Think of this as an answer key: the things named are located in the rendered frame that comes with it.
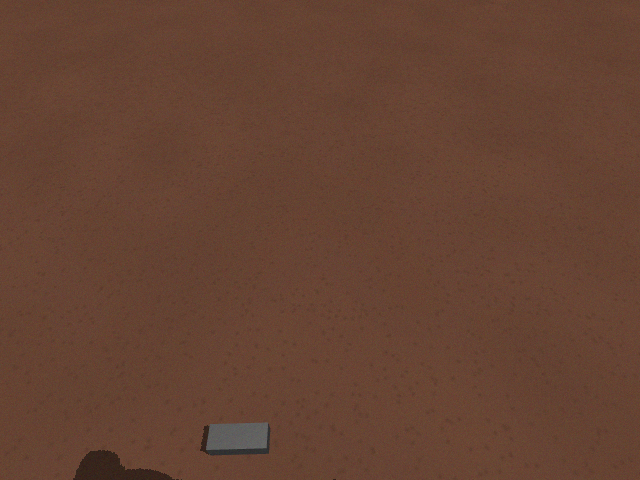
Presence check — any carton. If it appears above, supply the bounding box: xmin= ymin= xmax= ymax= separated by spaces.
xmin=206 ymin=423 xmax=270 ymax=455

